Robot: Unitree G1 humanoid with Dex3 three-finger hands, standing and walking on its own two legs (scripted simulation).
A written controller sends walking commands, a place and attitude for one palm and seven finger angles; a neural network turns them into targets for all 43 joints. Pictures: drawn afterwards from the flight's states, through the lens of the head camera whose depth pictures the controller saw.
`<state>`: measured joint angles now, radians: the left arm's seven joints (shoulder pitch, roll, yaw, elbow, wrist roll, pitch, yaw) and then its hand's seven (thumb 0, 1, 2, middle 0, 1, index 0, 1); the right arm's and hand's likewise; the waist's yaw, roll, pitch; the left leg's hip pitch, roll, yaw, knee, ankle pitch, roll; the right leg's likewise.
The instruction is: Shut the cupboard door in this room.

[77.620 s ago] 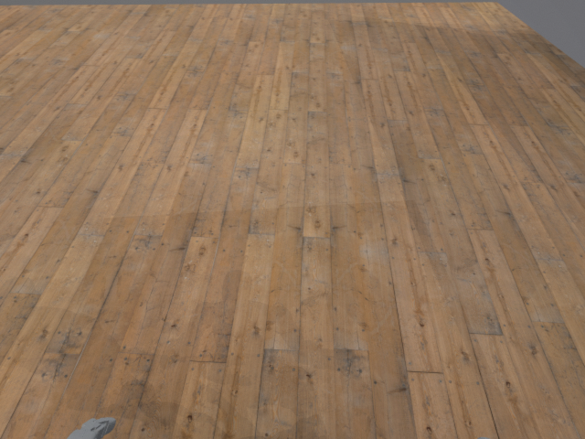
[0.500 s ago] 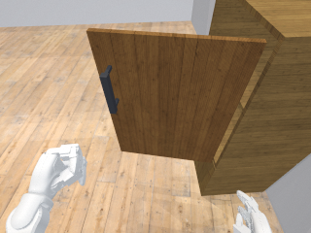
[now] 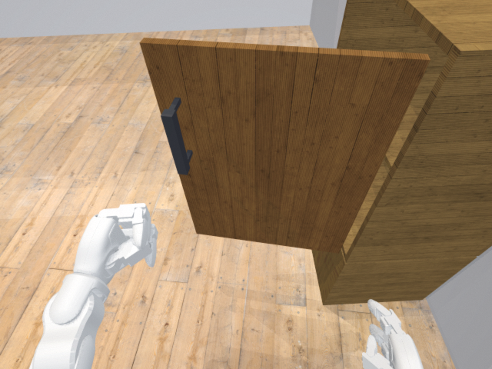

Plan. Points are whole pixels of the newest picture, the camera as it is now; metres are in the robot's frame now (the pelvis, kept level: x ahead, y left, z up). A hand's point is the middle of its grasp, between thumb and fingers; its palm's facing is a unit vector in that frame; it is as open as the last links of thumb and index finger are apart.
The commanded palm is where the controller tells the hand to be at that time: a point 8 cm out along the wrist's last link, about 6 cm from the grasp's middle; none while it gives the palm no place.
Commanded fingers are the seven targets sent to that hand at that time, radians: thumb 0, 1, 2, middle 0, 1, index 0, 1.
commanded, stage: bring the fist close to the handle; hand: left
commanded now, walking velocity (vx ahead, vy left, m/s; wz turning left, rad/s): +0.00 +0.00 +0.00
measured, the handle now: (180, 137) +0.50 +0.17 +0.09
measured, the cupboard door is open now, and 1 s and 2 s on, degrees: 78 78 69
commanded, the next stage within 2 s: push the door shut along its arc in 1.14 s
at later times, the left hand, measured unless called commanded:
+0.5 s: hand (171, 197) +0.35 +0.15 +0.10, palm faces -0.09 -1.00 -0.03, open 3.1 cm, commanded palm +0.34 +0.21 +0.10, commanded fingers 0.00 0.90 0.90 -1.30 -1.50 -1.30 -1.50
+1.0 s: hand (186, 177) +0.39 +0.14 +0.10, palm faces -0.08 -1.00 -0.02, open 3.1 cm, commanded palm +0.37 +0.19 +0.10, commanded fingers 0.00 0.90 0.90 -1.30 -1.50 -1.30 -1.50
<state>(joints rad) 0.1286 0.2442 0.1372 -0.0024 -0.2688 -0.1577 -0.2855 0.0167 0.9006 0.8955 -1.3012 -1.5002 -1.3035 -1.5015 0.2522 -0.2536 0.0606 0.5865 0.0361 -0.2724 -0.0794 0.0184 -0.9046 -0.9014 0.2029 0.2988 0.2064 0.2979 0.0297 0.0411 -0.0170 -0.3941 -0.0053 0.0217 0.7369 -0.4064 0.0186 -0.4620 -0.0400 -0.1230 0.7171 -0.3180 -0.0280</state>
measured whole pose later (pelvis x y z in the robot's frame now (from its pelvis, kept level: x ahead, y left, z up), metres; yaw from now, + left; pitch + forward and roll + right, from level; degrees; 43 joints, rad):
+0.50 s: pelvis +0.01 +0.00 +0.00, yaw -1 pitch +5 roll +0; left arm -0.22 0.25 0.16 0.35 -0.23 -0.16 -0.25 0.02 0.90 0.90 -1.30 -1.50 -1.30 -1.50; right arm 0.26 -0.27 0.04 0.62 0.04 -0.19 -0.07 0.02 -0.91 -0.90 0.20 0.30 0.21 0.30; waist 0.00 0.02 -0.02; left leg -0.39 0.00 0.04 0.69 -0.39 0.01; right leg -0.48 -0.03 -0.10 0.69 -0.31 -0.03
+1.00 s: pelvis +0.00 +0.00 +0.01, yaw -3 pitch +7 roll +1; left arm -0.41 0.25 0.20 0.61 -0.20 -0.25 -0.22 0.02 0.90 0.90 -1.30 -1.50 -1.30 -1.50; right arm 0.31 -0.26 0.02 0.63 0.04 -0.11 -0.05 0.02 -0.91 -0.90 0.20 0.30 0.20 0.30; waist -0.02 0.02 -0.03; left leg -0.41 0.00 0.07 0.67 -0.37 0.01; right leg -0.51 -0.02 -0.08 0.68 -0.28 -0.03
